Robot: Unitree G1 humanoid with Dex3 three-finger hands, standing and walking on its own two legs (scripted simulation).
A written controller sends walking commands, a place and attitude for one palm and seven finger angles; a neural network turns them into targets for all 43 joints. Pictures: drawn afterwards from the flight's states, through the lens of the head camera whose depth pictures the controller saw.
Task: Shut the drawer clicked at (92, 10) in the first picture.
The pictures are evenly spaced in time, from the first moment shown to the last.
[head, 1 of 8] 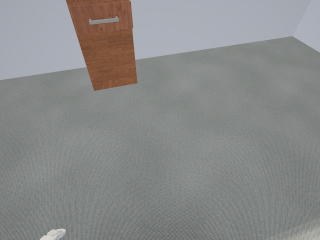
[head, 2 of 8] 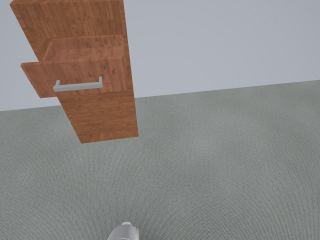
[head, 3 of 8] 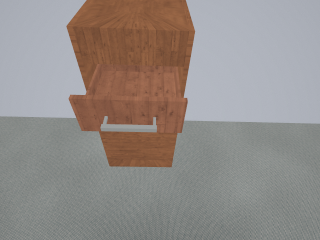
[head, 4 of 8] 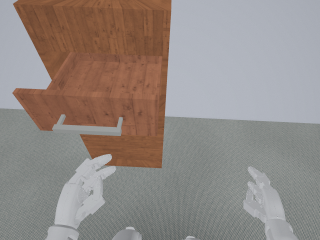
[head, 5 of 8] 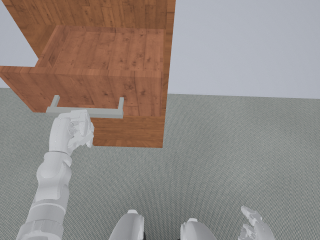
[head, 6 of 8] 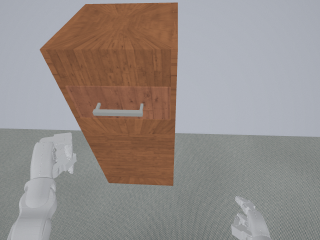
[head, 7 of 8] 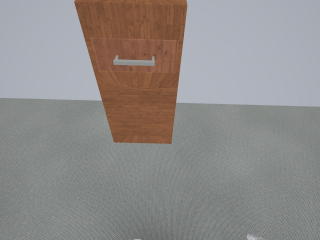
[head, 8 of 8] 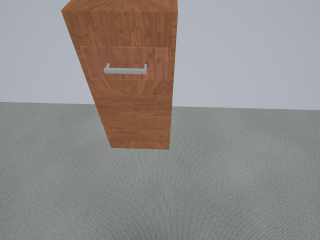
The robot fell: no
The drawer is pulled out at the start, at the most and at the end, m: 0.20 0.20 0.00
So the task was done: yes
